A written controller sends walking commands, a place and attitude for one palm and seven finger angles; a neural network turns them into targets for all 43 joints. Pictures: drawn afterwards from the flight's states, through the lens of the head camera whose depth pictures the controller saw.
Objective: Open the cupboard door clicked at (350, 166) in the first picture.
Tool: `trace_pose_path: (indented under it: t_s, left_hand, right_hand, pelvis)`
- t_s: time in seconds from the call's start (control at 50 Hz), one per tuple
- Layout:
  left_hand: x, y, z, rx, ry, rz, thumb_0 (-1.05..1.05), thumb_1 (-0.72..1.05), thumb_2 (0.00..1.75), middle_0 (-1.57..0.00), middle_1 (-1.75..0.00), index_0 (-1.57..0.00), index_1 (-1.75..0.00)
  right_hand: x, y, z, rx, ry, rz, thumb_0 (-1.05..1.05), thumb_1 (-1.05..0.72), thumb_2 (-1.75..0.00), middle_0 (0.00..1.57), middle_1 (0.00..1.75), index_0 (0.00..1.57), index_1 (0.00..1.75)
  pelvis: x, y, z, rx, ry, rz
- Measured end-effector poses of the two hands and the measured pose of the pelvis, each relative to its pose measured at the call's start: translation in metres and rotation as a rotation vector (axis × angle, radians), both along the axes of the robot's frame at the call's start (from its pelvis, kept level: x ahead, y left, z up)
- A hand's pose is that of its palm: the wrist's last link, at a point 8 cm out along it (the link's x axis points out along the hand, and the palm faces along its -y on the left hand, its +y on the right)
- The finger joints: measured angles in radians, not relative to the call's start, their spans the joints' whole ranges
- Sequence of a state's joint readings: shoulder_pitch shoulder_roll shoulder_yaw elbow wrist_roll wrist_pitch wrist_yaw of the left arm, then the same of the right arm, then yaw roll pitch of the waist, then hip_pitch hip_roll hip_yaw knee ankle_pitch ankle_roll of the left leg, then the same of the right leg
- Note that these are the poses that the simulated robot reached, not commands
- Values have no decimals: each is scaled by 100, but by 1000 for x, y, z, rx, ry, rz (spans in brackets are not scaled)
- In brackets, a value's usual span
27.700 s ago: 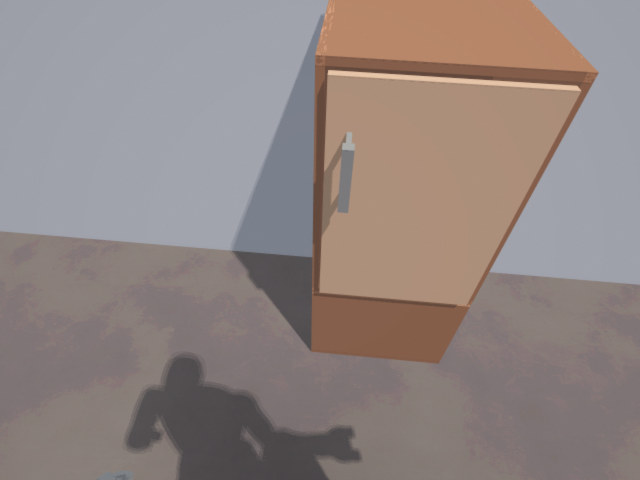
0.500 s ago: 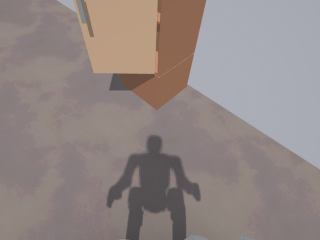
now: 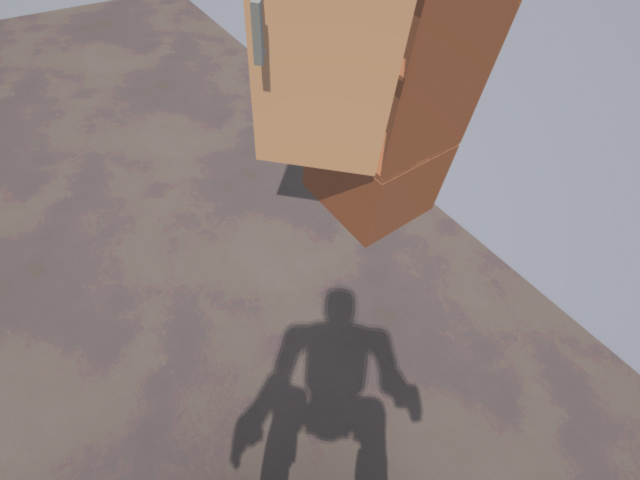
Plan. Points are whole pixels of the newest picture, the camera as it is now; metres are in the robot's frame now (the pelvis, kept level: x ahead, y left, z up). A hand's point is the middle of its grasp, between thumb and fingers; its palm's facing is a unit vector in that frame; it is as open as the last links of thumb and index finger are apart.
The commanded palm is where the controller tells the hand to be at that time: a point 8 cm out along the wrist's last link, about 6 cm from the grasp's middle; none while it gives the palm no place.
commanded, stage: take the last steps up to it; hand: left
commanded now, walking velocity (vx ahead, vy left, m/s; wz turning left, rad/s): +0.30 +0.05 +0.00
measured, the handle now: (259, 30) +1.02 +0.25 +0.05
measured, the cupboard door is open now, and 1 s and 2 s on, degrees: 46 46 46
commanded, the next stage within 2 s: come to a stop and stand still in 1.04 s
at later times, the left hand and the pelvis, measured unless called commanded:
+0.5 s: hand (228, 377) +0.27 +0.16 -0.15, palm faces +0.00 -0.98 -0.18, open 7.4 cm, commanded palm none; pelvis +0.16 -0.01 +0.00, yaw +0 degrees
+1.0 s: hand (208, 308) +0.39 +0.23 -0.16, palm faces +0.01 -0.99 -0.16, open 7.4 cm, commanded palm none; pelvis +0.34 +0.05 +0.02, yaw -2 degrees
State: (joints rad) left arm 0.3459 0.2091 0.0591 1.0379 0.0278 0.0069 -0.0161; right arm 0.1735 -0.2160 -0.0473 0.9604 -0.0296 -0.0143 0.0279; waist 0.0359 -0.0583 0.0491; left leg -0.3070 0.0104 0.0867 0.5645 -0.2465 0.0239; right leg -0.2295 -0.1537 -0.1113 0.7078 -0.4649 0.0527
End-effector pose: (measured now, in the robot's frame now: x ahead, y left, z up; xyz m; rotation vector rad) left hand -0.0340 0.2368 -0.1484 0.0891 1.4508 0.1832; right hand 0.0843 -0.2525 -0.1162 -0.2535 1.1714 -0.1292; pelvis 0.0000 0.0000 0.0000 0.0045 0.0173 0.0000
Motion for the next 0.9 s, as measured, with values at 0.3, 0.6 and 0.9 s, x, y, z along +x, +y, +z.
trace_pose_path:
  t_s: [0.3,0.6,0.9]
  left_hand:
    - [216,9,29,31,-265,-143,1,91,89,-20,-30,-20,-30]
    - [289,-4,25,35,-264,-64,-2,95,89,-21,-30,-20,-30]
    - [336,50,10,-4,-40,-52,1,91,89,-20,-30,-20,-30]
  right_hand:
    - [-48,56,-15,119,285,-147,0,-91,-90,21,30,20,30]
    - [99,22,-6,75,207,-141,0,-91,-90,20,30,19,30]
    - [267,71,1,31,-2,-85,-1,-94,-90,21,30,20,30]
  pelvis:
    - [92,11,12,14,-24,-13]
    - [194,-1,15,-10,-19,7]
    - [308,51,12,-4,-13,-30]
